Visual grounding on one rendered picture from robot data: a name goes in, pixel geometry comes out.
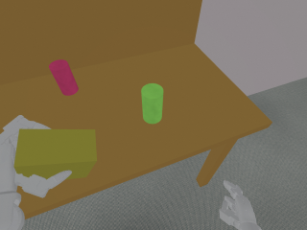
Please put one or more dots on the table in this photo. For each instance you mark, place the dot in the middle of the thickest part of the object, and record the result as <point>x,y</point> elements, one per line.
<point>113,49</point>

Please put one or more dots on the robot left hand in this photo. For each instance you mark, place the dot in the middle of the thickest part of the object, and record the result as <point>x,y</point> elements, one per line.
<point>9,179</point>

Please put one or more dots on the robot right hand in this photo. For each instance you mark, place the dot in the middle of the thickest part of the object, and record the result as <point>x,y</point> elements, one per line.
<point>241,209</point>

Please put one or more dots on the robot left forearm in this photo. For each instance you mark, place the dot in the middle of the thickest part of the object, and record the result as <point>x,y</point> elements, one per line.
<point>11,216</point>

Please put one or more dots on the sponge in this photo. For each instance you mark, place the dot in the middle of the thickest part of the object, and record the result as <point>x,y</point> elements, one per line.
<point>46,152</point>

